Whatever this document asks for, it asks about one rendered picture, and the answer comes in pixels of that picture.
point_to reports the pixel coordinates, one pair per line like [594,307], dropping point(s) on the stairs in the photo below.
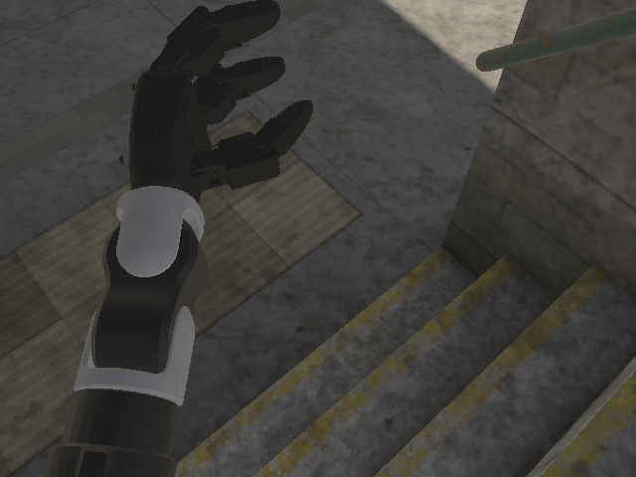
[451,375]

